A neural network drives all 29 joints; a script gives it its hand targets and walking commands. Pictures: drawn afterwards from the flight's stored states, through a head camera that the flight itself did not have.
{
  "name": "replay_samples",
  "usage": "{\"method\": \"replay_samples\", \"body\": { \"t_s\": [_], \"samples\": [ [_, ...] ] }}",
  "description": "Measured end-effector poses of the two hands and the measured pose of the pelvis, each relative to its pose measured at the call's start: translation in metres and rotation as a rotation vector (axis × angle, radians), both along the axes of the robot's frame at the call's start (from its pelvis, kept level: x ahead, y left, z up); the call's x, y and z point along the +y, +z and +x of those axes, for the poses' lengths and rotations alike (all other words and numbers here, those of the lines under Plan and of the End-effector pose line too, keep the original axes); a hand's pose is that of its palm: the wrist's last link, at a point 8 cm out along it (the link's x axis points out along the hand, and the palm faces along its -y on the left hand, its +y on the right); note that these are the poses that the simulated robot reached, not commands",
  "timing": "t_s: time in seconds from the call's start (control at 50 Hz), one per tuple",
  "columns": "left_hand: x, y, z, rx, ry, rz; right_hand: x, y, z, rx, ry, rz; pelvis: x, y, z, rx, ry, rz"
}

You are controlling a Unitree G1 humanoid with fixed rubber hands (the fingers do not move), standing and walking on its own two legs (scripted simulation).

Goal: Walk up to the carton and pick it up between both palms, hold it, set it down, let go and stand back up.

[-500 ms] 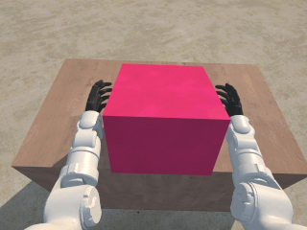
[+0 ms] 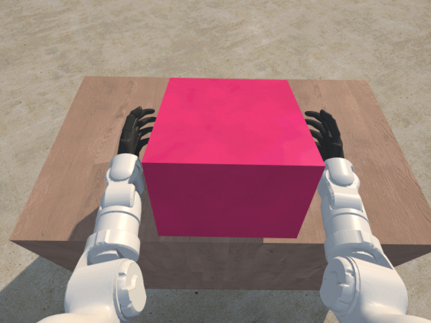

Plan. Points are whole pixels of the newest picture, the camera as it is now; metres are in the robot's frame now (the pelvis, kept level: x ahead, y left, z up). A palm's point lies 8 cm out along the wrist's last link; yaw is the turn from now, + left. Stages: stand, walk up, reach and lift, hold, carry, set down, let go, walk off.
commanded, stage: set down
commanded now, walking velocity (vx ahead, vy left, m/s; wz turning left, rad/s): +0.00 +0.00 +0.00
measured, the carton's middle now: (228, 151) +0.46 -0.03 +0.00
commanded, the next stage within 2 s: none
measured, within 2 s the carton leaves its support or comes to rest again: rests again in 0.52 s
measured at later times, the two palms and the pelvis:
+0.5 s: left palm (138, 167) +0.41 +0.16 +0.02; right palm (322, 169) +0.39 -0.21 +0.02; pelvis -0.02 -0.01 -0.01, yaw -3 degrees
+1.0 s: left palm (130, 162) +0.43 +0.19 +0.00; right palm (324, 160) +0.43 -0.23 +0.01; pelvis -0.04 +0.02 -0.03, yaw -8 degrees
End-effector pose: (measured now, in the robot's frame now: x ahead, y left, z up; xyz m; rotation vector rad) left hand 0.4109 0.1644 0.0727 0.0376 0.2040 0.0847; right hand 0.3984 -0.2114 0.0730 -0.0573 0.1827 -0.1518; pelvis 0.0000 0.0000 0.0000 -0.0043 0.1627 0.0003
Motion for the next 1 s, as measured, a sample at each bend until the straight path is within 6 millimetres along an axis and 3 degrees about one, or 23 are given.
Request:
{"method": "replay_samples", "body": {
  "t_s": [0.16, 0.36, 0.48, 0.66, 0.76, 1.0],
  "samples": [
    [-0.001, -0.005, -0.001, 0.001, 0.001, 0.015, -0.002, -0.006, 0.000, 0.005, 0.009, -0.010, -0.001, 0.000, -0.007, -0.014, -0.017, -0.004],
    [-0.002, -0.041, -0.012, 0.097, -0.001, 0.016, -0.003, -0.042, -0.011, 0.096, 0.022, -0.023, -0.006, -0.002, -0.015, 0.055, -0.034, -0.003],
    [-0.002, -0.054, -0.007, 0.106, 0.002, 0.024, -0.003, -0.050, -0.006, 0.108, 0.023, -0.028, -0.008, -0.006, -0.017, 0.146, -0.054, 0.003],
    [0.001, -0.029, 0.028, -0.003, 0.014, -0.023, 0.000, -0.038, 0.017, 0.092, 0.024, -0.009, -0.003, -0.016, -0.017, 0.310, -0.103, 0.017],
    [0.004, -0.025, 0.034, 0.030, -0.008, -0.007, -0.002, -0.031, 0.024, 0.097, 0.023, 0.000, 0.007, -0.019, -0.023, 0.324, -0.109, 0.012],
    [0.022, -0.070, 0.020, 0.118, 0.057, 0.018, -0.020, -0.063, 0.027, 0.170, 0.026, 0.034, 0.020, -0.030, -0.045, 0.429, -0.131, 0.012]
  ]
}}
